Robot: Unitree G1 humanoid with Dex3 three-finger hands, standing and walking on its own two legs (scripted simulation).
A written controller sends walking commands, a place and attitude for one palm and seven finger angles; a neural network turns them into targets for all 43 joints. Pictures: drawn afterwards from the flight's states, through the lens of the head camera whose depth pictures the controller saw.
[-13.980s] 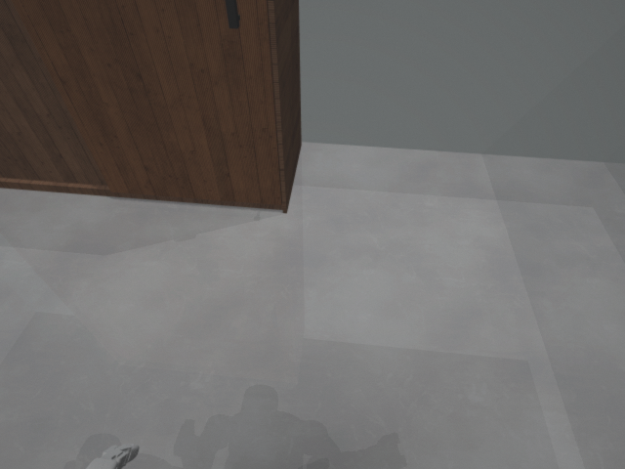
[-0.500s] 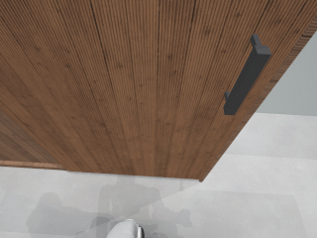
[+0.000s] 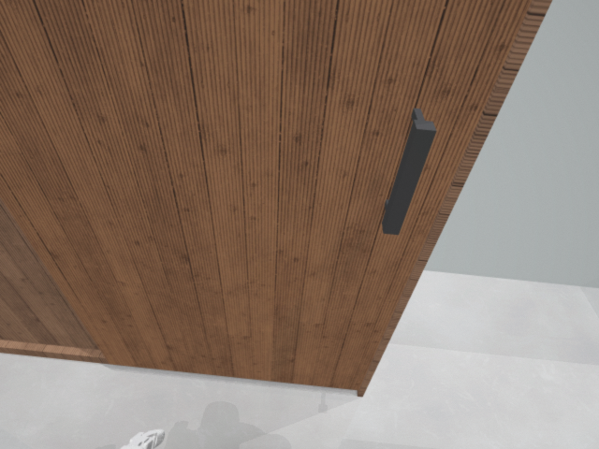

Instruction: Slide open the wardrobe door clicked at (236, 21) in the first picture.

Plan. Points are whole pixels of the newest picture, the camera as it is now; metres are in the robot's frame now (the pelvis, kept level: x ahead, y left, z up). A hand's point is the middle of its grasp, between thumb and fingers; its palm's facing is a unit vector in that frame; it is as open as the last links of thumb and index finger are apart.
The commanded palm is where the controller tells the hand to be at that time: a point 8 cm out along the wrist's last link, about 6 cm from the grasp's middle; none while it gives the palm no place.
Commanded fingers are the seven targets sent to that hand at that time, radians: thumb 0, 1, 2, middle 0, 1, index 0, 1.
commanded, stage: come to a stop and stand still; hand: right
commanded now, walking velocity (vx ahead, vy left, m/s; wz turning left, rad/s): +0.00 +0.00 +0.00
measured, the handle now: (403, 174) +0.47 -0.13 +0.17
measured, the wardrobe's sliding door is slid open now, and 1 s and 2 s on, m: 0.00 0.00 0.00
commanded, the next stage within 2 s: look again from close up in 0.94 s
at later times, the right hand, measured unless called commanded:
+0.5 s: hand out of the picture +0.06 -0.22 -0.14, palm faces +0.00 +0.96 -0.27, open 7.4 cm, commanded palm none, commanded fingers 0.00 -0.90 -0.90 0.20 0.30 0.20 0.30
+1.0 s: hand out of the picture +0.07 -0.22 -0.13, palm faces +0.00 +0.95 -0.30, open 7.4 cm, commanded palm none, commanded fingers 0.00 -0.90 -0.90 0.20 0.30 0.20 0.30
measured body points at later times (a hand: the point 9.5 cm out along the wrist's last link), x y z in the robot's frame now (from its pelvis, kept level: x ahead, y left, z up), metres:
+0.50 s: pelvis +0.00 -0.02 +0.02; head +0.00 -0.01 +0.47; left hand +0.01 +0.23 -0.13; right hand +0.06 -0.27 -0.12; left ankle +0.07 +0.11 -0.71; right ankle +0.00 -0.09 -0.71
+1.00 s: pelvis +0.01 +0.00 +0.03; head +0.02 +0.00 +0.48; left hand +0.08 +0.27 -0.11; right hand +0.07 -0.27 -0.11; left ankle +0.07 +0.11 -0.71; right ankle +0.00 -0.09 -0.71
